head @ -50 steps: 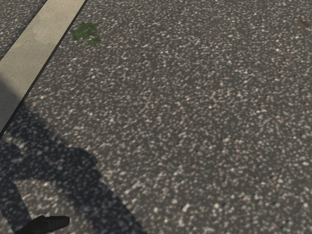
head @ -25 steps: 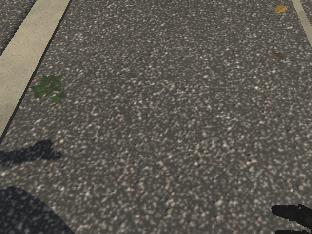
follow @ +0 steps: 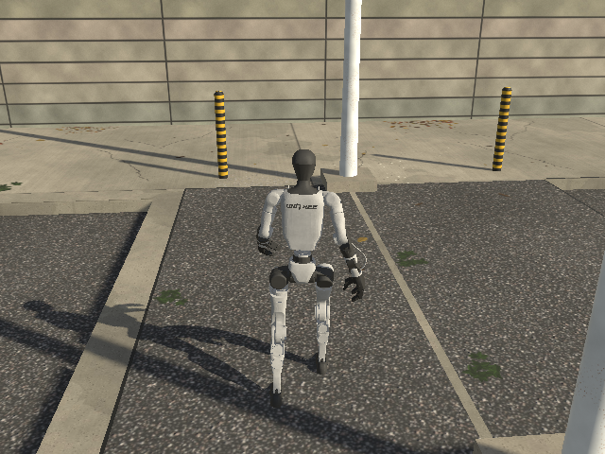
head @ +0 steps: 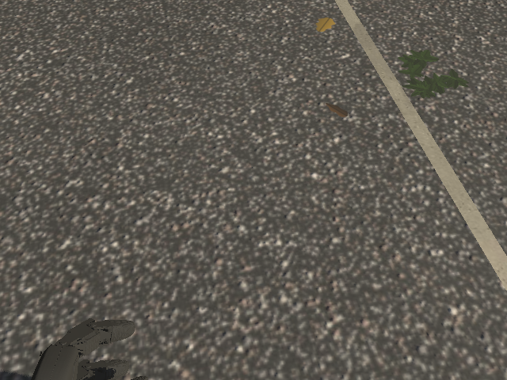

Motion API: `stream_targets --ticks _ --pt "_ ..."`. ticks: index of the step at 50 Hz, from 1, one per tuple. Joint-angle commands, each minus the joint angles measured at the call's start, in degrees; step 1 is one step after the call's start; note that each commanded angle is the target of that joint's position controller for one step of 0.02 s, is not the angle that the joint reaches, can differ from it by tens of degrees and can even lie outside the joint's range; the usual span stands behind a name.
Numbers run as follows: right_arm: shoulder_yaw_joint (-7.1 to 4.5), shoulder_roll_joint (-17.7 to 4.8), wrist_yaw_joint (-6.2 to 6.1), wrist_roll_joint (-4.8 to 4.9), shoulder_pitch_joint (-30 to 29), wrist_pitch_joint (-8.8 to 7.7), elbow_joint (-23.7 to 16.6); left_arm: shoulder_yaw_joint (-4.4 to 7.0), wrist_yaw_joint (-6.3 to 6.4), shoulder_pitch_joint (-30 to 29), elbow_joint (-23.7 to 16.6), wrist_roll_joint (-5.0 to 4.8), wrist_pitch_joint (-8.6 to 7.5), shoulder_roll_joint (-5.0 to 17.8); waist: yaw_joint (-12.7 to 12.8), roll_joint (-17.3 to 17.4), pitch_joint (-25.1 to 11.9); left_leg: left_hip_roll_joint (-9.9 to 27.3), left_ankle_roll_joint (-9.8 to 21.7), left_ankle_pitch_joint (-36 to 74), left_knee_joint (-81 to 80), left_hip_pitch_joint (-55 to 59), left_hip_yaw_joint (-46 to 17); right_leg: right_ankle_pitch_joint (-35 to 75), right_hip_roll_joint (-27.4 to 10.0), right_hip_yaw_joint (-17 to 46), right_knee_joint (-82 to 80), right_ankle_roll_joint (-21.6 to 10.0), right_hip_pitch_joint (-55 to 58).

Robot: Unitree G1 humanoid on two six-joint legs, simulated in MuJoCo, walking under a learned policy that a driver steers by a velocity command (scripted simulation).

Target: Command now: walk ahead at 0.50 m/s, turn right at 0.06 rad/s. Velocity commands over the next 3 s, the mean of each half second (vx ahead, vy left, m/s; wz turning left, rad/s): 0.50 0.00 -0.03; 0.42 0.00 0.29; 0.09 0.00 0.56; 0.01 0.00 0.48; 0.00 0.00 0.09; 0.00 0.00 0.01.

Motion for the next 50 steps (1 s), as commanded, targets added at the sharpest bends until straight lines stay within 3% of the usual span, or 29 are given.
stream_targets --ticks 1,2,3,4,5,6,7,9,13,17,21,24,25,26,27,28,29,30,31,32,33,34,36,40,42,45,48,49,50 --pt "-0.57 -6.9 -0.63 -1.67 -3.3 -0.52 -5.1 5.58 1.29 21.9 1.5 0.92 -0.03 13.9 14.6 -1.1 -15.4 7.5 4.8 31.8 29.5 -17.8 -1.0 2.1 -9.3 10.3 1.0 -6.7 36.6" --pt "1.29 -0.6 -0.38 -1.58 3.3 -1.65 -6.2 6.08 1.14 23.5 2.3 1.06 0.33 17.7 10.6 -16.1 -21.6 -2.3 1.6 -7.0 47.9 -38.2 -1.1 -10.2 -21.3 36.6 -5.7 -15.3 50.7" --pt "-0.09 -6.8 0.01 -0.42 0.0 -2.53 -5.5 4.77 1.00 23.5 2.2 0.35 0.33 12.1 12.8 -10.3 -19.3 0.3 2.0 -10.0 54.2 -44.7 -7.2 -17.1 -20.2 40.2 -9.3 -14.5 48.7" --pt "-0.81 -8.7 0.35 0.68 -5.0 -3.07 -7.2 4.02 1.01 19.9 2.2 0.18 0.14 10.4 12.1 -7.9 -11.2 2.9 2.5 -4.9 54.6 -47.8 -6.1 -14.0 -18.2 31.7 -10.3 -12.7 42.1" --pt "-0.65 -8.0 0.20 0.32 -7.7 -3.24 -7.5 3.68 0.90 16.7 2.0 0.45 0.00 9.4 10.7 -3.8 -7.3 5.1 2.3 -0.1 52.4 -46.2 -4.9 -7.4 -15.6 25.6 -11.5 -11.7 35.1" --pt "-0.81 -7.4 0.13 -0.59 -8.8 -3.13 -7.7 3.42 0.68 14.3 2.0 0.87 -0.15 8.4 9.1 -2.5 -4.6 6.4 1.7 3.0 49.5 -44.4 -4.6 -2.0 -13.8 21.8 -13.1 -11.3 29.4" --pt "-0.85 -6.7 0.22 -0.81 -7.9 -2.63 -7.5 3.10 0.59 12.8 2.0 1.33 -0.43 7.3 7.2 -3.1 -3.9 7.6 1.4 5.0 47.9 -41.2 -5.1 1.5 -12.4 19.0 -14.8 -11.1 25.5" --pt "-0.43 -4.4 0.23 -0.87 -6.7 -1.49 -6.9 3.22 0.53 12.0 2.8 0.86 -1.17 7.2 5.5 -3.4 -3.5 7.9 0.3 6.5 45.1 -38.2 -4.5 4.8 -11.6 15.5 -17.6 -11.8 21.2" --pt "0.11 -3.0 0.13 -1.65 -13.7 -0.76 -9.1 3.87 1.21 13.8 5.4 0.64 -1.58 9.2 6.4 -1.6 0.1 8.1 -1.3 16.7 33.2 -41.0 -4.0 6.5 -10.3 9.6 -20.7 -11.5 18.9" --pt "0.75 -2.0 1.02 -1.23 -22.0 -1.63 -10.9 4.21 1.80 17.4 7.8 0.17 -1.06 10.9 9.5 -1.4 1.9 5.6 -0.9 27.8 19.2 -37.2 -2.1 4.4 -8.7 5.4 -21.1 -9.2 19.1" --pt "0.59 -3.0 2.02 -0.75 -27.3 -2.12 -13.2 4.48 2.02 21.3 10.9 -0.34 -0.12 11.7 10.8 -1.6 3.0 4.5 1.0 26.1 13.5 -38.3 -2.6 5.0 -11.9 6.4 -18.3 -8.4 26.2" --pt "0.06 -4.4 2.53 -0.87 -25.9 -2.44 -13.3 4.80 2.48 21.4 12.2 -0.41 0.90 12.4 8.9 -2.8 1.5 3.1 3.3 19.7 11.1 -34.8 -1.6 12.9 -13.3 6.7 -13.5 -6.7 31.2" --pt "-0.57 -5.5 2.41 -0.98 -22.1 -2.52 -12.4 4.83 2.62 20.4 12.2 -0.36 1.24 12.7 6.5 -3.4 -0.9 1.4 4.5 18.6 9.8 -28.7 0.1 21.6 -12.2 5.6 -8.9 -5.8 31.2" --pt "-1.89 -7.9 1.95 -1.10 -14.3 -2.47 -10.0 4.39 2.76 20.1 12.1 -0.08 1.56 11.8 2.8 -2.5 -6.0 0.2 6.1 19.5 9.3 -17.3 1.3 27.3 -9.3 3.3 0.3 -4.3 28.9" --pt "-3.14 -11.7 1.35 -1.54 -4.2 -2.26 -8.0 3.19 3.02 20.5 10.8 1.04 1.52 9.4 -0.9 2.0 -14.5 8.5 9.5 22.7 12.0 -0.3 -7.5 15.9 -6.2 0.9 16.4 -2.2 18.8" --pt "-4.22 -16.3 1.30 -1.68 -0.6 -1.74 -6.9 1.21 2.43 27.8 9.7 0.93 0.33 2.6 2.4 17.2 -21.5 21.4 19.1 10.6 6.7 19.4 -34.8 -20.0 4.4 -0.1 37.2 2.3 -5.1" --pt "-2.80 -10.9 1.44 -0.46 -0.3 -1.59 -7.0 2.14 2.15 24.7 10.4 0.24 -0.89 7.5 0.2 14.0 -21.7 21.2 19.4 1.9 0.5 19.6 -43.1 -30.0 3.3 7.1 44.3 2.2 -12.2" --pt "-2.10 -9.0 1.30 -0.48 -4.4 -1.59 -7.6 3.12 1.79 19.2 8.6 -1.16 -1.69 10.7 0.7 11.0 -12.8 19.3 17.0 1.7 -0.8 13.0 -35.6 -25.9 0.2 6.3 45.5 1.6 -16.6" --pt "-1.89 -8.0 1.21 -0.92 -7.8 -1.55 -8.4 2.88 1.99 15.5 7.6 -1.01 -2.15 10.2 1.9 6.4 -8.0 16.9 15.9 6.5 -1.6 5.4 -29.7 -20.9 -2.3 4.7 43.2 1.5 -15.8" --pt "-1.62 -6.8 1.29 -1.35 -10.3 -1.53 -8.8 3.03 2.25 13.5 7.2 0.11 -2.28 9.7 3.4 4.2 -4.2 15.0 15.5 13.0 -3.0 -1.6 -25.6 -17.7 -3.8 4.1 39.4 1.9 -14.0" --pt "-1.23 -5.6 1.26 -2.00 -11.5 -1.66 -9.3 3.20 2.32 14.2 7.2 0.76 -2.03 9.3 5.3 4.9 -3.7 13.4 15.3 17.9 -4.2 -6.0 -23.1 -15.4 -5.0 4.7 36.9 2.1 -10.3" --pt "-1.27 -5.4 1.24 -1.99 -11.9 -1.66 -9.5 3.06 2.26 15.0 7.1 1.03 -1.70 8.3 6.4 5.5 -3.7 12.6 15.7 20.2 -5.5 -8.5 -22.0 -14.5 -5.0 4.6 34.9 2.7 -8.0" --pt "-1.67 -6.2 0.87 -1.28 -11.4 -1.87 -9.1 2.74 2.40 14.8 6.9 1.34 -0.94 6.6 7.3 5.4 -3.0 11.8 16.7 22.5 -7.5 -11.9 -19.0 -13.5 -4.9 3.9 29.9 4.2 -6.4" --pt "-2.73 -8.7 -0.49 -0.85 -9.0 -1.52 -8.1 2.07 2.52 5.7 4.3 1.44 -0.83 5.2 5.3 4.6 0.6 8.7 14.5 24.8 -8.4 -16.1 -13.9 -0.6 -3.0 3.3 14.0 6.0 -5.2" --pt "-3.17 -9.7 -1.04 -0.68 -6.9 -0.76 -7.3 1.87 2.21 1.9 3.3 1.44 -1.21 4.7 4.2 5.1 0.3 6.8 12.7 32.7 -5.3 -17.3 -11.5 5.0 -0.3 2.5 7.2 6.4 -1.0" --pt "-3.43 -9.6 -1.67 -0.12 -3.9 0.70 -6.5 2.28 1.71 -0.8 2.4 1.00 -1.36 5.7 3.4 6.3 -1.8 7.2 10.9 33.9 -0.2 -14.7 -13.9 7.4 2.2 3.6 2.7 6.0 2.6" --pt "-3.58 -9.1 -2.48 -0.15 -6.0 1.72 -7.8 3.37 1.66 2.1 3.1 1.23 -1.49 8.2 6.0 7.7 -3.6 7.4 8.4 30.7 6.9 -12.2 -18.9 5.1 2.0 5.2 -1.7 4.0 7.5" --pt "-3.30 -7.9 -2.57 -0.17 -7.5 1.90 -8.7 3.74 1.87 5.2 4.0 1.62 -1.74 8.9 8.0 7.1 -5.0 5.2 6.7 28.7 11.4 -13.5 -18.6 8.8 0.9 4.5 -5.1 2.7 12.8" --pt "-2.43 -5.0 -2.45 -0.91 -7.2 1.76 -10.1 4.34 2.38 9.1 4.2 2.63 -1.91 11.5 9.1 2.9 -10.4 1.2 4.4 20.5 21.3 -17.7 -16.5 20.1 -5.9 8.8 -4.5 -0.2 23.4"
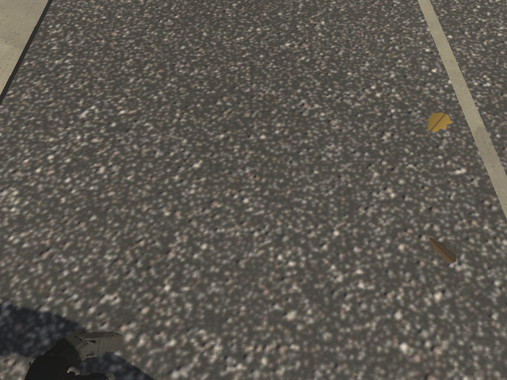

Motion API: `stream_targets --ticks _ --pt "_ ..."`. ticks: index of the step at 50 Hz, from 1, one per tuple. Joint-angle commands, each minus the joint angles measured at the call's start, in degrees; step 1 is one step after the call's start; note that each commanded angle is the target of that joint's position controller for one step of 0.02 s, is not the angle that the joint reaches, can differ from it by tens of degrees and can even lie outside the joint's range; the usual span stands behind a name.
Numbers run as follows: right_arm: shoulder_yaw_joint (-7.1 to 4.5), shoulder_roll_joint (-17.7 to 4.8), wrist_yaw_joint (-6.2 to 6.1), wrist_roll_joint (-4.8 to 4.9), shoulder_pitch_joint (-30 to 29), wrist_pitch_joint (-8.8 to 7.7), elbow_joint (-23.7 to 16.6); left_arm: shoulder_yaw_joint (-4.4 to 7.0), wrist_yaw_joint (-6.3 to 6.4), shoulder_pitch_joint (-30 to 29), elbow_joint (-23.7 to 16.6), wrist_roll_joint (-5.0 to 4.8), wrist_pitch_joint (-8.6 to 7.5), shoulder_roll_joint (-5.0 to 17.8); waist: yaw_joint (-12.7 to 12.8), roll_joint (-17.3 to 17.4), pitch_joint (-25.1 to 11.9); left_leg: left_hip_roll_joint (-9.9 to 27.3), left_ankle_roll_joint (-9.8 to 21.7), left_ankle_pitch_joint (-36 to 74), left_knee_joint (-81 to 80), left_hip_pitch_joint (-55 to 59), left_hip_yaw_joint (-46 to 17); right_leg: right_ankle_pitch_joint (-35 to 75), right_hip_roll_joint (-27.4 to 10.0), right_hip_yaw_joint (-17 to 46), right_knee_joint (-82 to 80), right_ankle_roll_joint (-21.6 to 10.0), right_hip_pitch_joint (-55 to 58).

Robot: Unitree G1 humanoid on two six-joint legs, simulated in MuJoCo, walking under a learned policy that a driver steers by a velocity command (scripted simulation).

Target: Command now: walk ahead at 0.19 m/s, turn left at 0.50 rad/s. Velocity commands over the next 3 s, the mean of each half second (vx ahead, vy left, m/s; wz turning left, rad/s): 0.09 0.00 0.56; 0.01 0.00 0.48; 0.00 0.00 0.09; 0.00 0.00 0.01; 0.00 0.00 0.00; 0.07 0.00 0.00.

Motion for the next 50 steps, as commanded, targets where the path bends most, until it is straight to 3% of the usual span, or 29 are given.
stream_targets --ticks 1,2,3,4,5,7,9,13,16,19,20,21,22,23,24,25,26,27,29,34,38,41,43,44,45,46,47,48,50 --pt "0.24 -0.6 -0.17 -1.67 3.7 -0.76 -5.7 3.92 1.36 12.1 -1.5 1.69 0.21 13.0 5.3 -10.6 -17.6 0.0 -1.5 -14.5 26.9 -20.6 -1.4 35.3 -21.5 17.0 3.4 -10.9 38.0" --pt "0.11 -4.0 0.05 -0.21 9.9 -0.70 -5.4 4.01 0.88 13.6 -0.9 0.24 1.60 11.8 4.9 -16.3 -24.0 1.4 -2.8 -21.2 38.2 -27.0 0.3 25.5 -28.3 28.6 1.5 -17.1 41.3" --pt "-1.24 -8.1 -0.29 0.51 6.5 0.20 -4.7 3.21 0.85 11.1 -1.9 -0.23 2.29 8.4 5.8 -8.9 -18.8 4.1 -4.4 -16.1 43.0 -29.7 0.2 14.1 -24.3 25.3 -1.3 -15.6 36.2" --pt "-1.85 -9.2 -0.69 0.48 1.3 1.32 -5.7 2.57 1.04 8.4 -2.1 -0.24 2.82 6.4 6.3 -5.2 -13.6 5.5 -5.4 -12.1 43.7 -31.1 2.0 7.6 -20.8 18.5 -2.7 -13.4 30.6" --pt "-2.18 -8.9 -1.10 0.29 -0.6 2.59 -6.0 2.15 1.08 5.6 -2.1 -0.03 3.28 5.6 5.6 -4.0 -10.1 6.9 -6.4 -9.6 43.2 -30.1 2.6 4.5 -18.3 13.9 -4.3 -12.6 24.5" --pt "-1.99 -6.7 -1.30 0.02 -0.9 4.16 -7.1 2.57 1.28 2.4 -1.4 0.79 3.76 6.8 3.9 -6.8 -6.1 7.9 -7.1 -5.3 40.1 -24.3 4.9 -0.1 -14.9 6.7 -8.5 -12.5 14.1" --pt "-1.69 -4.7 -1.24 -0.12 -1.5 4.43 -8.0 2.88 1.60 2.0 -0.6 0.94 3.67 6.9 3.9 -7.3 -6.0 8.1 -7.0 -3.2 35.8 -21.8 6.4 -0.1 -14.6 2.8 -10.1 -13.5 12.4" --pt "-1.04 -3.8 -0.13 -0.58 -5.9 4.31 -10.6 3.69 2.14 1.4 0.4 0.08 4.11 8.6 5.0 -5.8 -7.7 9.8 -5.6 1.6 24.8 -17.2 7.4 0.7 -16.9 -1.0 -10.6 -14.6 13.6" --pt "-1.26 -5.0 0.94 -0.50 -7.5 4.61 -11.8 4.26 1.80 1.7 1.4 -0.50 4.74 10.2 5.5 -6.1 -7.3 9.4 -4.0 2.6 18.6 -13.7 9.2 -1.6 -18.0 -2.7 -10.1 -13.9 14.3" --pt "-1.80 -5.6 1.86 -0.57 -6.5 4.84 -11.9 4.61 1.56 1.2 2.4 -1.92 5.34 11.2 3.7 -5.6 -6.7 7.9 -1.2 7.0 7.2 -8.1 11.5 -4.7 -18.0 -4.9 -5.9 -10.6 14.7" --pt "-2.25 -6.2 1.83 -0.80 -5.1 4.81 -11.2 4.46 1.55 2.4 3.2 -2.29 5.57 10.2 3.3 -4.4 -6.8 6.6 0.4 9.9 2.7 -4.1 11.6 -8.2 -16.4 -6.7 -2.4 -8.0 12.9" --pt "-3.14 -8.6 1.38 -1.04 -3.5 4.73 -11.0 4.02 1.32 5.4 4.6 -2.03 5.88 7.9 3.4 1.7 -5.5 8.7 3.1 17.1 -4.0 0.8 6.0 -15.1 -13.0 -10.5 5.6 -3.4 7.7" --pt "-4.55 -15.6 0.13 -0.89 -3.5 4.64 -12.5 2.94 0.90 6.7 2.9 0.85 6.01 4.4 6.0 20.8 -4.5 23.6 10.6 35.0 -7.3 7.2 -14.9 -36.4 -3.8 -16.3 23.9 3.5 -7.6" --pt "-4.24 -16.1 0.68 -2.98 -4.0 3.37 -14.0 3.74 1.62 0.0 0.8 0.67 5.85 6.9 1.9 17.8 -5.1 27.2 18.3 31.8 -10.4 0.6 -21.8 -41.6 0.3 -5.9 34.8 3.7 -12.1" --pt "-3.72 -14.2 1.04 -3.39 -6.1 2.07 -13.9 4.33 2.00 -0.8 0.8 -0.55 5.98 8.4 3.0 12.5 -4.4 24.4 16.6 27.6 -11.2 -0.7 -17.0 -37.1 -0.9 -2.8 39.0 2.7 -12.4" --pt "-3.45 -12.7 0.88 -2.38 -9.4 1.33 -14.1 4.65 2.37 1.1 1.7 -0.98 6.15 8.5 4.9 10.4 -3.8 21.4 13.3 24.4 -10.7 -1.0 -13.3 -31.8 -1.6 -1.7 38.9 2.1 -12.6" --pt "-2.83 -10.6 0.64 -1.38 -11.6 1.22 -14.5 4.93 2.86 2.5 3.1 -0.59 6.31 8.7 5.7 8.9 -4.3 19.6 11.0 23.3 -10.1 -0.5 -11.4 -28.6 -2.0 -1.3 38.6 2.3 -12.4" --pt "-2.37 -9.9 0.30 -0.98 -12.9 1.29 -14.8 5.09 3.05 3.2 3.4 -0.16 6.33 8.8 6.3 9.4 -4.7 18.5 10.5 26.0 -9.7 -1.5 -10.0 -26.0 -1.6 -1.4 39.4 2.8 -10.9" --pt "-1.83 -8.9 -0.18 -1.28 -12.3 1.46 -15.1 5.04 2.77 4.0 3.5 -0.61 5.96 8.1 6.6 9.5 -6.7 17.2 10.8 29.3 -9.1 -0.8 -9.2 -23.2 -0.4 -1.2 39.7 3.5 -8.7" --pt "-2.48 -10.3 -0.84 -0.86 -10.5 2.04 -15.3 4.18 2.20 1.4 2.4 -1.03 5.46 6.3 4.8 10.0 -6.3 16.1 11.1 24.8 -7.8 2.1 -12.3 -21.7 0.7 0.0 25.0 4.8 -6.8" --pt "-2.87 -11.0 -0.34 -0.98 -11.3 2.62 -16.0 4.13 1.37 1.7 2.3 -1.44 4.92 7.0 4.4 11.1 -5.8 15.6 11.8 23.0 -7.3 -1.4 -16.8 -23.8 2.1 0.6 17.4 4.4 -0.4" --pt "-2.45 -10.1 0.08 -0.85 -12.5 2.96 -16.1 4.11 0.61 3.7 2.7 -1.65 4.44 7.4 4.4 11.4 -7.2 15.6 11.4 27.3 -5.1 -0.6 -18.7 -23.8 1.8 -0.1 12.2 3.4 3.9" --pt "-1.96 -9.2 0.06 -0.34 -13.9 3.25 -16.0 3.94 0.02 5.9 3.2 -1.44 4.03 6.8 6.1 10.7 -7.6 13.9 9.6 28.3 -2.8 -1.4 -18.5 -17.8 1.6 -1.3 2.7 2.0 9.4" --pt "-1.66 -8.5 -0.07 -0.08 -13.7 3.30 -15.7 3.94 -0.11 7.2 3.6 -1.00 3.85 6.9 6.9 9.6 -7.4 12.3 7.4 24.8 -1.7 -3.6 -17.6 -10.2 0.5 -1.2 -4.0 0.8 14.1" --pt "-1.05 -6.5 -0.13 -0.76 -11.6 3.08 -15.3 4.29 0.08 7.8 3.2 0.00 3.84 9.4 5.9 4.5 -8.0 9.0 4.2 15.5 2.6 -7.9 -14.2 -4.3 -6.4 4.6 -6.0 -1.7 19.5" --pt "-0.54 -4.7 -0.03 -1.47 -8.1 2.61 -15.5 4.81 0.47 5.1 2.5 0.68 4.27 13.6 1.9 -8.6 -6.2 0.3 0.5 -2.1 10.2 -15.4 -4.7 6.9 -15.2 15.0 -6.4 -8.2 21.4" --pt "-1.45 -8.0 -0.32 -1.90 -10.7 2.24 -15.8 4.06 0.49 5.5 2.6 1.45 4.08 10.6 4.7 -11.7 -5.3 0.0 -2.5 -13.7 19.1 -17.4 -1.7 7.1 -21.4 21.7 -8.1 -16.5 16.9" --pt "-2.63 -11.1 -0.51 -1.37 -11.1 2.22 -15.0 3.64 0.59 4.6 2.2 0.97 3.80 9.6 5.3 -8.4 -4.0 1.2 -3.9 -13.5 27.4 -18.5 -2.1 5.3 -20.5 20.2 -8.2 -17.5 16.5" --pt "-2.81 -9.4 -0.77 -1.07 -10.5 2.92 -13.2 3.31 1.00 3.0 2.5 -0.67 3.76 8.8 4.8 -6.0 -3.0 1.6 -5.8 -9.3 32.7 -21.0 -2.8 2.5 -15.7 14.0 -6.6 -13.8 18.1"
Over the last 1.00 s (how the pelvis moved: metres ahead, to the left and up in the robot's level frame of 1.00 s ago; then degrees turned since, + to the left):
0.52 0.02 0.00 11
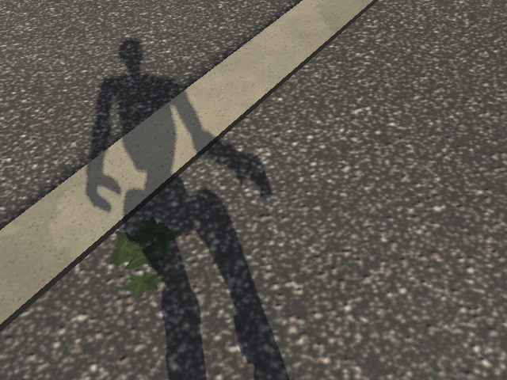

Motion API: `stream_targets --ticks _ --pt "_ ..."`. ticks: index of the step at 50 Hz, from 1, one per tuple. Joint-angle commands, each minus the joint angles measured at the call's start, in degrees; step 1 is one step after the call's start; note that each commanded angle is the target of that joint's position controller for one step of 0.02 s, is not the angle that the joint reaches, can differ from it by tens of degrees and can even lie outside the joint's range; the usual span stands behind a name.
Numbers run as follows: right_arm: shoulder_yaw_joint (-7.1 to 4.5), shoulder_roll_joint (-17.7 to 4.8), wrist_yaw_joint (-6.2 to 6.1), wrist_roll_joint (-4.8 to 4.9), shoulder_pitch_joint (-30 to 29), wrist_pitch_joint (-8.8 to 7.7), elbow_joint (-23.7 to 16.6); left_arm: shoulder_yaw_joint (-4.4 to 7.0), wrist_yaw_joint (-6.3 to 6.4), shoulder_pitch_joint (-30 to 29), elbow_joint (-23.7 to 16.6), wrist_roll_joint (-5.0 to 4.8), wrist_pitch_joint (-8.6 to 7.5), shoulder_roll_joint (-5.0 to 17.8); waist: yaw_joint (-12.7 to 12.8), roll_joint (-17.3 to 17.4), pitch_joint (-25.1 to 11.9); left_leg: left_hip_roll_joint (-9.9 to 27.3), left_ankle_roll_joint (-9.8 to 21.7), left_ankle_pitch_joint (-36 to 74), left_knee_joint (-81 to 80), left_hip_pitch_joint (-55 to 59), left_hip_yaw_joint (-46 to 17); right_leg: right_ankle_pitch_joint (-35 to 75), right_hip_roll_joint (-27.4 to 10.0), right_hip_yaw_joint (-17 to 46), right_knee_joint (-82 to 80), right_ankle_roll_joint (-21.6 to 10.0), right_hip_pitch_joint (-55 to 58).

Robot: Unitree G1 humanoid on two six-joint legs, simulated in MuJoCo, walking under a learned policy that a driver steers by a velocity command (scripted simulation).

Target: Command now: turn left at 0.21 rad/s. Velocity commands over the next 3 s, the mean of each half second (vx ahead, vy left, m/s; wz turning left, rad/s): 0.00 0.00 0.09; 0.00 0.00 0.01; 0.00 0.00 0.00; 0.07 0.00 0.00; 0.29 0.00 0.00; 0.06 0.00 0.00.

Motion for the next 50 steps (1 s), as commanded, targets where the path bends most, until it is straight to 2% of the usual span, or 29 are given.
stream_targets --ticks 1,3,5,6,7,9,10,11,12,13,14,16,20,27,35,50 --pt "-2.75 -6.6 -0.61 0.06 2.5 -0.01 -1.8 1.25 0.63 -4.6 -3.9 -1.15 -0.98 7.8 -1.5 -10.1 -3.2 2.9 -3.1 -0.7 11.1 -5.3 -1.9 21.6 -16.1 14.8 -8.0 -11.8 6.2" --pt "-1.55 -3.3 -0.30 0.20 2.2 0.01 -1.4 0.84 0.63 -4.3 -3.0 -1.05 -0.41 7.0 -1.4 -11.0 -3.6 4.0 -3.9 1.2 3.8 -2.0 1.7 23.8 -13.0 10.3 -7.3 -10.9 6.7" --pt "-0.41 -1.0 0.01 0.15 0.1 -0.33 -1.5 0.89 0.64 -3.7 -2.4 -0.88 0.37 7.4 0.2 -12.9 -4.8 5.8 -4.1 2.2 -6.7 3.2 5.8 25.7 -11.6 8.2 -6.2 -10.3 7.1" --pt "-0.41 -1.3 0.06 0.45 -0.5 -0.45 -1.3 1.03 0.63 -2.3 -1.9 -0.85 0.75 8.1 1.2 -13.4 -5.2 5.8 -4.1 3.6 -11.1 5.2 6.9 26.7 -11.9 8.7 -5.7 -10.6 7.7" --pt "-0.65 -1.9 0.07 0.73 0.3 -0.49 -0.7 1.04 0.60 -1.7 -1.5 -1.06 1.00 8.6 1.0 -13.3 -5.6 5.6 -3.7 7.1 -16.3 7.5 7.7 26.8 -12.1 9.1 -4.9 -10.5 7.9" --pt "-0.85 -2.7 0.09 0.35 2.8 -0.54 1.2 0.56 0.44 -0.6 -0.6 -1.79 0.89 8.1 -0.4 -11.5 -5.0 5.4 -1.7 20.4 -31.0 15.2 8.2 23.8 -11.0 8.7 -4.3 -8.0 5.6" --pt "-1.09 -4.9 -0.22 -0.25 2.5 -0.53 0.8 0.13 0.19 1.1 -0.1 -1.37 0.15 7.3 0.3 -8.7 -5.9 8.4 0.0 27.5 -30.9 20.4 4.1 19.2 -10.3 8.5 -4.4 -4.8 2.2" --pt "-1.77 -8.7 -0.73 -0.69 2.8 -0.31 0.5 -0.26 -0.47 2.1 -0.4 0.07 -0.83 6.5 2.3 -1.0 -7.6 13.3 2.6 39.6 -26.1 23.8 0.1 13.4 -7.1 4.9 -2.1 -1.9 -0.6" --pt "-1.38 -6.8 -0.07 -1.09 1.7 -0.40 1.6 -0.65 -0.52 2.0 0.4 -0.08 -1.16 4.8 2.7 4.6 -8.2 12.9 5.4 30.6 -25.3 17.8 0.4 4.6 -3.8 0.8 -3.5 1.0 3.1" --pt "-0.80 -4.1 0.63 -1.22 0.7 -0.78 1.0 -0.49 -0.38 -1.0 0.8 0.03 -1.04 6.5 0.7 1.9 -5.8 11.4 5.4 24.4 -26.4 15.3 0.7 4.1 -3.3 0.2 -2.5 2.7 3.8" --pt "-0.45 -3.1 0.76 -1.57 1.1 -1.15 1.8 -0.39 -0.19 -2.2 1.0 -0.17 -0.80 6.5 0.3 0.9 -4.8 10.9 4.6 21.6 -27.1 13.8 0.9 4.7 -3.2 0.0 -2.0 2.8 3.8" --pt "-0.34 -3.5 0.81 -1.30 1.3 -2.00 2.5 -0.46 0.41 -1.6 1.8 -0.44 0.13 6.2 0.5 1.5 -1.9 10.1 3.6 21.4 -27.3 11.5 1.3 6.0 -3.3 0.3 -1.8 2.6 3.2" --pt "0.23 -2.7 0.51 -1.13 2.4 -2.75 3.9 -0.44 1.01 -0.5 4.1 -0.52 0.53 5.8 0.6 1.0 -0.7 9.6 3.3 20.0 -27.5 10.1 1.5 6.1 -3.4 0.4 -2.0 2.8 3.4" --pt "0.62 -2.2 0.38 -0.90 2.9 -3.24 6.5 -0.25 1.57 0.5 8.0 -0.67 0.61 6.1 0.6 -1.2 -0.7 9.0 3.5 20.1 -27.5 10.4 2.0 7.0 -3.5 0.6 -2.6 3.5 3.9" --pt "0.96 -1.7 0.37 -0.62 3.7 -3.37 10.1 -0.25 2.17 1.9 11.6 -0.84 0.72 6.2 0.6 -1.9 -1.1 8.0 3.4 22.1 -27.3 11.2 3.4 8.0 -3.5 0.6 -2.9 3.5 4.2" --pt "1.69 -1.2 0.04 -0.26 5.7 -3.35 16.7 -0.65 2.79 4.3 15.4 -0.95 1.17 4.9 0.5 -2.3 -0.2 6.9 2.9 22.4 -27.2 10.8 5.2 8.5 -3.0 0.0 -3.0 3.0 4.0"
Over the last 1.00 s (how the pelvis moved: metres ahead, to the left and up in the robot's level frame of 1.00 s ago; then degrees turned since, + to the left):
0.07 0.00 0.01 32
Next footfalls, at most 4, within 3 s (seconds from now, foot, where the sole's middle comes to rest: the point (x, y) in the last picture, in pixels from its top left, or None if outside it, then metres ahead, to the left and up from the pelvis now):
0.20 left None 0.02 0.15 -0.78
2.44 left None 0.37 0.11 -0.78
2.78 right None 0.33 -0.11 -0.78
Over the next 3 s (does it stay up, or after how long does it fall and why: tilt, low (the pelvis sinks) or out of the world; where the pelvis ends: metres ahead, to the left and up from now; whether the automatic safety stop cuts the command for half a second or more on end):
stays up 0.30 0.01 0.00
